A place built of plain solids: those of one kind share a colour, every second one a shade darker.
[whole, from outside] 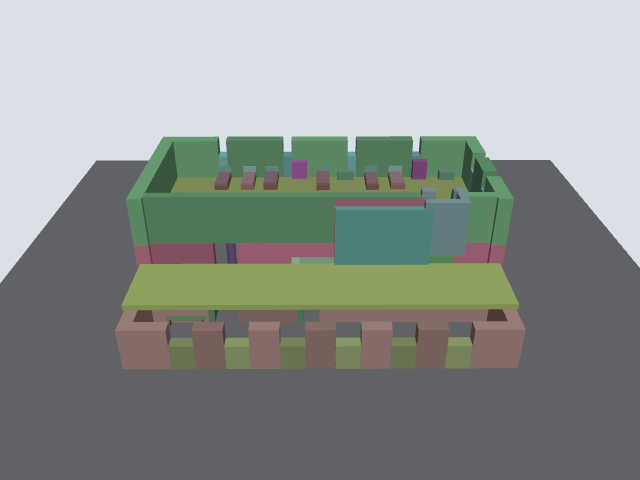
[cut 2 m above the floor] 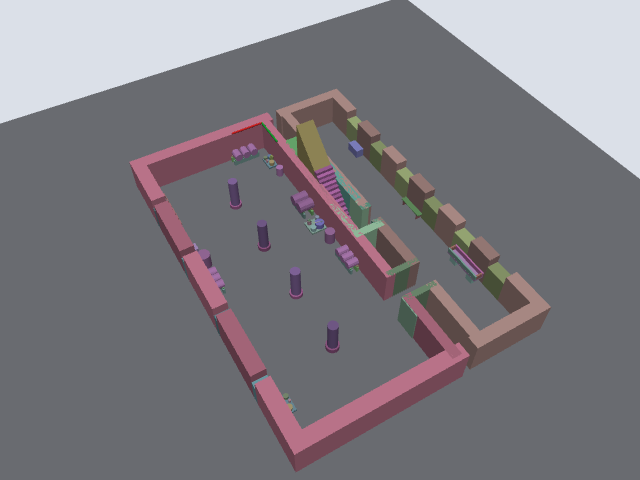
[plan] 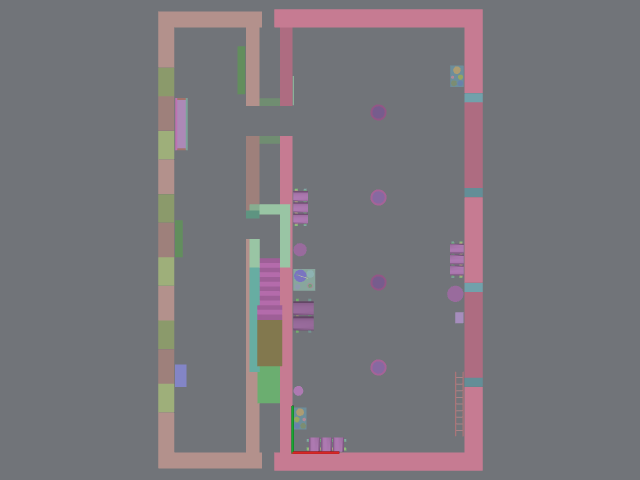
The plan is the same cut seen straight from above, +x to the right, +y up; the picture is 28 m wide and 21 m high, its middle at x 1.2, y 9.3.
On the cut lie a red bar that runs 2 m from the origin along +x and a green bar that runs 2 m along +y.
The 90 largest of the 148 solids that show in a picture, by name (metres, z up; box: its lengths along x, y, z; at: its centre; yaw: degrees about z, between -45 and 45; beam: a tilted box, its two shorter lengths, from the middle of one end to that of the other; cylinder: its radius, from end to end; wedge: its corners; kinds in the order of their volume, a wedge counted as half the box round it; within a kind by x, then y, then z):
{
 "wall_undercroft_1": {"box": [0.55, 14.41, 4.55], "at": [-0.28, 6.65, 1.98]},
 "wall_undercroft_2": {"box": [0.55, 3.99, 4.55], "at": [-0.28, 17.15, 1.98]},
 "wall_undercroft_3": {"box": [9.12, 0.8, 4.55], "at": [3.76, -0.4, 1.98]},
 "wall_undercroft_4": {"box": [9.12, 0.8, 4.55], "at": [3.76, 19.0, 1.98]},
 "wall_undercroft_5": {"box": [0.8, 3.67, 4.55], "at": [7.92, 1.04, 1.98]},
 "wall_undercroft_6": {"box": [0.8, 3.75, 4.55], "at": [7.92, 5.15, 1.98]},
 "wall_undercroft_7": {"box": [0.8, 3.75, 4.55], "at": [7.92, 9.3, 1.98]},
 "wall_undercroft_8": {"box": [0.8, 3.75, 4.55], "at": [7.92, 13.45, 1.98]},
 "wall_undercroft_9": {"box": [0.8, 3.67, 4.55], "at": [7.92, 17.56, 1.98]},
 "wall_dorter_1": {"box": [0.55, 2.87, 2.8], "at": [-0.28, 0.89, 5.66]},
 "wall_dorter_2": {"box": [0.55, 15.93, 2.8], "at": [-0.28, 11.19, 5.66]},
 "wall_dorter_3": {"box": [2.83, 0.8, 2.8], "at": [0.61, -0.4, 5.66]},
 "wall_dorter_4": {"box": [2.06, 0.8, 2.8], "at": [3.76, -0.4, 5.66]},
 "wall_dorter_5": {"box": [9.12, 0.8, 2.8], "at": [3.76, 19.0, 5.66]},
 "wall_dorter_6": {"box": [2.83, 0.8, 2.8], "at": [6.91, -0.4, 5.66]},
 "wall_dorter_7": {"box": [0.8, 3.6, 2.8], "at": [7.92, 1.0, 5.66]},
 "wall_dorter_8": {"box": [0.8, 3.6, 2.8], "at": [7.92, 5.15, 5.66]},
 "wall_dorter_9": {"box": [0.8, 3.6, 2.8], "at": [7.92, 9.3, 5.66]},
 "wall_dorter_10": {"box": [0.8, 3.6, 2.8], "at": [7.92, 13.45, 5.66]},
 "wall_dorter_11": {"box": [0.8, 3.6, 2.8], "at": [7.92, 17.6, 5.66]},
 "wall_cloister_1": {"box": [0.7, 2.46, 2.75], "at": [-5.53, 0.53, 1.07]},
 "wall_cloister_2": {"box": [0.7, 1.52, 2.75], "at": [-5.53, 3.77, 1.07]},
 "wall_cloister_3": {"box": [0.7, 1.52, 2.75], "at": [-5.53, 6.53, 1.07]},
 "wall_cloister_4": {"box": [0.7, 1.52, 2.75], "at": [-5.53, 9.3, 1.07]},
 "wall_cloister_5": {"box": [0.7, 1.52, 2.75], "at": [-5.53, 12.07, 1.07]},
 "wall_cloister_6": {"box": [0.7, 1.52, 2.75], "at": [-5.53, 14.83, 1.07]},
 "wall_cloister_7": {"box": [0.7, 2.46, 2.75], "at": [-5.53, 18.07, 1.07]},
 "wall_cloister_8": {"box": [4.54, 0.7, 2.75], "at": [-3.61, -0.35, 1.07]},
 "wall_cloister_9": {"box": [4.54, 0.7, 2.75], "at": [-3.61, 18.95, 1.07]},
 "wall_cloister_10": {"box": [0.6, 9.94, 2.75], "at": [-1.74, 4.37, 1.07]},
 "wall_cloister_11": {"box": [0.6, 3.61, 2.75], "at": [-1.74, 12.05, 1.07]},
 "wall_cloister_12": {"box": [0.6, 4.04, 2.75], "at": [-1.74, 17.18, 1.07]},
 "floor_dorter_1": {"box": [7.52, 18.6, 0.4], "at": [3.76, 9.3, 4.36]},
 "over_cloister_1": {"box": [3.74, 19.2, 0.3], "at": [-3.61, 9.3, 3.54]},
 "wall_left_1": {"box": [0.45, 5.02, 7.26], "at": [-1.67, 6.03, 3.33]},
 "wall_right_1": {"box": [0.45, 5.02, 7.26], "at": [-0.33, 6.03, 3.33]},
 "fill_under_steps_1": {"wedge": [[-1.54, 3.77, -0.3], [-1.54, 3.77, 4.34], [-1.54, 8.7, -0.3], [-1.54, 8.7, -0.24], [-0.45, 3.77, -0.3], [-0.45, 3.77, 4.34], [-0.45, 8.7, -0.3], [-0.45, 8.7, -0.24]]},
 "wall_dayfoot_1": {"box": [0.45, 1.25, 3.65], "at": [-1.67, 8.72, 1.52]},
 "wall_dayfoot_2": {"box": [0.45, 0.62, 3.65], "at": [-1.67, 10.55, 1.52]},
 "wall_dayfoot_3": {"box": [1.79, 0.45, 3.65], "at": [-0.99, 10.64, 1.52]},
 "wall_dayfoot_4": {"box": [0.45, 2.77, 3.65], "at": [-0.33, 9.48, 1.52]},
 "wall_cloister_under_light_1": {"box": [0.7, 1.25, 1.75], "at": [-5.53, 2.38, 0.57]},
 "wall_cloister_under_light_2": {"box": [0.7, 1.25, 1.75], "at": [-5.53, 5.15, 0.57]},
 "wall_cloister_under_light_3": {"box": [0.7, 1.25, 1.75], "at": [-5.53, 7.92, 0.57]},
 "wall_cloister_under_light_4": {"box": [0.7, 1.25, 1.75], "at": [-5.53, 10.68, 0.57]},
 "wall_cloister_under_light_5": {"box": [0.7, 1.25, 1.75], "at": [-5.53, 13.45, 0.57]},
 "wall_cloister_under_light_6": {"box": [0.7, 1.25, 1.75], "at": [-5.53, 16.22, 0.57]},
 "mass_under_head_1": {"box": [1.09, 1.63, 4.56], "at": [-0.99, 2.97, 1.98]},
 "wall_dayhead_1": {"box": [0.45, 2.27, 3.1], "at": [-1.67, 2.84, 5.81]},
 "wall_dayhead_2": {"box": [1.79, 0.45, 3.1], "at": [-0.99, 1.93, 5.81]},
 "wall_dayhead_3": {"box": [0.45, 0.62, 3.1], "at": [-0.33, 2.01, 5.81]},
 "wall_dayhead_4": {"box": [0.45, 0.75, 3.1], "at": [-0.33, 3.6, 5.81]},
 "wall_dorter_under_light_1": {"box": [0.7, 0.8, 1.75], "at": [5.14, -0.4, 5.13]},
 "wall_dorter_under_light_2": {"box": [0.8, 0.55, 1.75], "at": [7.92, 3.08, 5.13]},
 "wall_dorter_under_light_3": {"box": [0.8, 0.55, 1.75], "at": [7.92, 7.22, 5.13]},
 "wall_dorter_under_light_4": {"box": [0.8, 0.55, 1.75], "at": [7.92, 11.38, 5.13]},
 "wall_dorter_under_light_5": {"box": [0.8, 0.55, 1.75], "at": [7.92, 15.53, 5.13]},
 "bed_frame_dorter_1": {"box": [1.97, 0.83, 0.37], "at": [6.5, 9.09, 4.75]},
 "bed_frame_dorter_2": {"box": [1.94, 0.8, 0.32], "at": [6.52, 5.98, 4.72]},
 "bed_frame_dorter_3": {"box": [1.93, 0.84, 0.32], "at": [6.52, 15.47, 4.72]},
 "bed_frame_dorter_4": {"box": [1.89, 0.82, 0.32], "at": [6.54, 13.84, 4.72]},
 "bed_frame_dorter_5": {"box": [1.87, 0.9, 0.33], "at": [6.55, 4.39, 4.72]},
 "bed_frame_dorter_6": {"box": [1.89, 0.86, 0.37], "at": [6.55, 12.4, 4.74]},
 "jamb_slype_1": {"box": [2.04, 0.35, 2.2], "at": [-1.02, 13.68, 1.05]},
 "jamb_slype_2": {"box": [2.04, 0.35, 2.2], "at": [-1.02, 15.33, 1.05]},
 "wall_undercroft_under_light_1": {"box": [0.8, 0.4, 1.75], "at": [7.92, 3.08, 0.57]},
 "wall_undercroft_under_light_2": {"box": [0.8, 0.4, 1.75], "at": [7.92, 7.22, 0.57]},
 "wall_undercroft_under_light_3": {"box": [0.8, 0.4, 1.75], "at": [7.92, 11.38, 0.57]},
 "wall_undercroft_under_light_4": {"box": [0.8, 0.4, 1.75], "at": [7.92, 15.53, 0.57]},
 "pier_undercroft_1": {"cylinder": 0.27, "from": [3.76, 3.72, 0.22], "to": [3.76, 3.72, 2.52]},
 "pier_undercroft_2": {"cylinder": 0.27, "from": [3.76, 7.44, 0.25], "to": [3.76, 7.44, 2.52]},
 "pier_undercroft_3": {"cylinder": 0.27, "from": [3.76, 11.16, 0.22], "to": [3.76, 11.16, 2.52]},
 "pier_undercroft_4": {"cylinder": 0.27, "from": [3.76, 14.88, 0.3], "to": [3.76, 14.88, 2.52]},
 "aumbry_carcase_dorter_1": {"box": [0.46, 0.92, 1.18], "at": [7.25, 2.86, 5.24]},
 "aumbry_carcase_dorter_2": {"box": [0.45, 0.97, 1.14], "at": [7.26, 10.61, 5.22]},
 "bed_pallet_dorter_1": {"box": [1.85, 0.77, 0.11], "at": [6.47, 9.09, 4.99]},
 "bed_pallet_dorter_2": {"box": [1.82, 0.74, 0.11], "at": [6.49, 5.98, 4.93]},
 "bed_pallet_dorter_3": {"box": [1.81, 0.78, 0.11], "at": [6.49, 15.47, 4.94]},
 "bed_pallet_dorter_4": {"box": [1.77, 0.76, 0.11], "at": [6.51, 13.84, 4.93]},
 "bed_pallet_dorter_5": {"box": [1.75, 0.84, 0.11], "at": [6.52, 4.39, 4.94]},
 "bed_pallet_dorter_6": {"box": [1.77, 0.8, 0.11], "at": [6.52, 12.4, 4.98]},
 "cask_undercroft_1": {"cylinder": 0.29, "from": [0.33, 8.88, 0.0], "to": [0.33, 8.88, 0.8]},
 "cask_undercroft_2": {"cylinder": 0.36, "from": [7.12, 6.94, 0.0], "to": [7.12, 6.94, 0.91]},
 "chest_dorter_1": {"box": [0.49, 0.99, 0.54], "at": [7.24, 1.08, 4.83]},
 "chest_dorter_2": {"box": [0.45, 1.09, 0.54], "at": [7.26, 7.62, 4.83]},
 "jamb_day_foot_1": {"box": [0.6, 0.35, 2.07], "at": [-1.74, 10.42, 0.98]},
 "chest_cloister_1": {"box": [0.5, 0.98, 0.6], "at": [-4.89, 3.36, 0.25]},
 "door_leaf_slype_1": {"box": [0.06, 1.28, 2.18], "at": [0.03, 15.84, 1.04]},
 "tub_stand_undercroft_1": {"box": [0.96, 0.96, 0.17], "at": [0.51, 7.56, 0.04]},
 "laver_floor_cloister_1": {"box": [0.56, 2.29, 0.11], "at": [-4.86, 14.37, 0.53]}
}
